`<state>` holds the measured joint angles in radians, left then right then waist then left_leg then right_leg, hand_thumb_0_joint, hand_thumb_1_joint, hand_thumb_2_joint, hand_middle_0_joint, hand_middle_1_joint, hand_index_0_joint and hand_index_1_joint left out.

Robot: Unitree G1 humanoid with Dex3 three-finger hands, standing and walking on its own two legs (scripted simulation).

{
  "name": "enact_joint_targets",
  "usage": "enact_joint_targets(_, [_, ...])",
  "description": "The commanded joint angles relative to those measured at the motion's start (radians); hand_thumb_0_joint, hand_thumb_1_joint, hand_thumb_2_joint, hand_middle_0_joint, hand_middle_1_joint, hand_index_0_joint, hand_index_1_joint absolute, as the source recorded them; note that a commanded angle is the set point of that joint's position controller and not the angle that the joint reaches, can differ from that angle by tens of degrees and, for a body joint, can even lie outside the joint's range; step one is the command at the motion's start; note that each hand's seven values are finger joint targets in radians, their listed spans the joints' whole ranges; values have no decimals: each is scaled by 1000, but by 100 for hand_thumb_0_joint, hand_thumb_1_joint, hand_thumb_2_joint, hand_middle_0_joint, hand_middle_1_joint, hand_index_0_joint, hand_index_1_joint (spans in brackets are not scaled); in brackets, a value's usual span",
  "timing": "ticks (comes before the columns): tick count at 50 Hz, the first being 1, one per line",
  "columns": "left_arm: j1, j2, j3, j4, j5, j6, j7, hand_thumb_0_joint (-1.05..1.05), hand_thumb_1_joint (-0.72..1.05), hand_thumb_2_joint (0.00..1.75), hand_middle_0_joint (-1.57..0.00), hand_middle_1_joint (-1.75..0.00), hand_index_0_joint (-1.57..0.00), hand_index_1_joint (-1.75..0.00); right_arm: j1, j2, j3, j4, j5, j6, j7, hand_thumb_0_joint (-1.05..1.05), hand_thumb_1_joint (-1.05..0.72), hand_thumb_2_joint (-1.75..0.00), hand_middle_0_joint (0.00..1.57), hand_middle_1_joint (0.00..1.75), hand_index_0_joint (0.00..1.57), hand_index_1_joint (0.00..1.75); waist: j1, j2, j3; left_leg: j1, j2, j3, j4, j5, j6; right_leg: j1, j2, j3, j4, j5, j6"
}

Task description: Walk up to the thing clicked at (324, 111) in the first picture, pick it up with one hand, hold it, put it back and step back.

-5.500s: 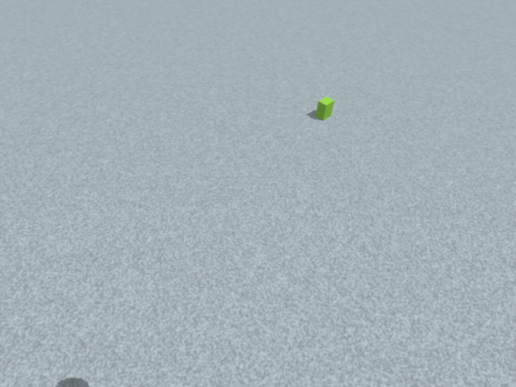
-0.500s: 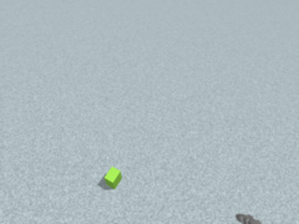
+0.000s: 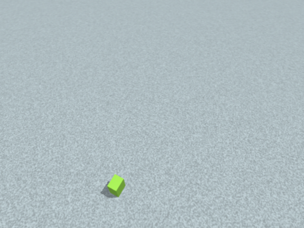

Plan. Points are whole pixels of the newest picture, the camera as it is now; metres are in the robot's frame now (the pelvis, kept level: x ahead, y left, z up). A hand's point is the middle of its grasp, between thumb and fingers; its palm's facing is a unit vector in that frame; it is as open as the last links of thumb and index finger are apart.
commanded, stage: walk up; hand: left
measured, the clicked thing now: (116, 185) +0.48 +0.21 -0.72
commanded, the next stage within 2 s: stand in 0.98 s
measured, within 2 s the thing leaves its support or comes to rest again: neither
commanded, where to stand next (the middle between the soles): +0.09 -0.01 m, yaw -2 degrees
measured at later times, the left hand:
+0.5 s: hand out of the picture +0.09 +0.26 -0.15, palm faces -0.03 -0.93 -0.35, open 7.4 cm
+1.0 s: hand out of the picture +0.10 +0.26 -0.15, palm faces -0.02 -0.94 -0.35, open 7.4 cm
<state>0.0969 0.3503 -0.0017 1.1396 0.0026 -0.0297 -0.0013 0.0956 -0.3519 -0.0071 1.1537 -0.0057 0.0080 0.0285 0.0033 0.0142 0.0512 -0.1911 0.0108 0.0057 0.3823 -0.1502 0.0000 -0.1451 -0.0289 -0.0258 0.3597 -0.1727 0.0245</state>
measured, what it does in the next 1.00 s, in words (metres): stands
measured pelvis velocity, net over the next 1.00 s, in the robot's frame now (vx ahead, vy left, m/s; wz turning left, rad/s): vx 0.01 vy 0.00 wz -0.01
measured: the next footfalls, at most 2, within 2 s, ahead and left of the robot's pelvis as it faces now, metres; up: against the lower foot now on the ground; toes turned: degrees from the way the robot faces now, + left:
none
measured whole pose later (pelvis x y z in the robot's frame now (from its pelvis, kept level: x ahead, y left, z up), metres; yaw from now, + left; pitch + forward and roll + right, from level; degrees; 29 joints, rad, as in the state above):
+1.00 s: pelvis +0.01 +0.00 +0.00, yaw -1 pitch -2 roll +0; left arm 0.09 0.35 0.01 1.15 0.01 -0.01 0.00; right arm 0.08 -0.34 -0.02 1.15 -0.01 0.01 0.02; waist 0.00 0.00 0.04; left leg -0.14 0.00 0.02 0.34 -0.15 0.01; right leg -0.11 -0.04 -0.01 0.32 -0.18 0.03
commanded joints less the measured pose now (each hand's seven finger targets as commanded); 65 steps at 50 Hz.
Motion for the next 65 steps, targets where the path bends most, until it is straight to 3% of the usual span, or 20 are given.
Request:
enact_joint_targets(1, [-49, 222, 46, -46, 0, -14, 15, 0, 90, 90, -20, -30, -20, -30, -58, -205, -43, -62, 2, -29, -23, 0, -90, -90, 20, 30, 20, 30, 1, -3, -107, 48, 118, -102, -73, 127, 22, 40, -112, 84, -67, 114, -37])
enact_joint_targets(14, [-79, 210, 46, -42, 6, -10, 13, 0, 90, 90, -20, -30, -20, -30, -70, -205, -49, -62, -2, -29, -24, 0, -90, -90, 20, 30, 20, 30, -6, -2, -88, 54, 117, -95, -106, 58, 20, 32, -107, 89, -86, 72, -34])
enact_joint_targets(18, [-84, 210, 45, -42, 10, -7, 11, 0, 90, 90, -20, -30, -20, -30, -77, -214, -50, -65, -4, -27, -23, 0, -90, -90, 20, 30, 20, 30, -8, 2, -79, 34, 121, -108, -128, -28, 23, 29, -100, 84, -85, 38, -33])
enact_joint_targets(27, [-71, 213, 47, -35, 11, -11, 12, 0, 90, 90, -20, -30, -20, -30, -69, -201, -48, -64, -2, -24, -22, 0, -90, -90, 20, 30, 20, 30, -10, -27, -83, 76, 108, -91, -101, 28, 20, 1, -104, 94, -103, 44, -31])
enact_joint_targets(34, [-57, 212, 49, -39, 11, -6, 12, 0, 90, 90, -20, -30, -20, -30, -64, -206, -48, -61, -3, -23, -23, 0, -90, -90, 20, 30, 20, 30, -7, -9, -86, 61, 112, -101, -119, -15, 22, 21, -102, 87, -94, 39, -32])
enact_joint_targets(46, [-57, 210, 50, -40, 12, -4, 14, 0, 90, 90, -20, -30, -20, -30, -63, -205, -50, -61, -3, -21, -26, 0, -90, -90, 20, 30, 20, 30, -10, -8, -74, 65, 111, -93, -114, 32, 20, 23, -104, 83, -94, 74, -32])
enact_joint_targets(52, [-28, 200, 43, -48, 10, -2, 10, 0, 90, 90, -20, -30, -20, -30, -72, -211, -44, -68, -5, -37, -31, 0, -90, -90, 20, 30, 20, 30, -3, -7, -93, 95, 126, -102, -109, 132, 20, 40, -108, 82, -90, 80, -28])
enact_joint_targets(59, [-38, 211, 43, -60, 9, 0, 7, 0, 90, 90, -20, -30, -20, -30, -61, -210, -38, -68, -3, -36, -32, 0, -90, -90, 20, 30, 20, 30, -14, -9, -64, 70, 116, -99, -122, 57, 12, 34, -111, 90, -105, 36, -31])
enact_joint_targets(65, [-29, 212, 42, -69, 10, -1, 8, 0, 90, 90, -20, -30, -20, -30, -61, -210, -35, -71, -2, -37, -31, 0, -90, -90, 20, 30, 20, 30, -11, -11, -84, 95, 119, -96, -111, 90, 13, 34, -112, 87, -105, 64, -31])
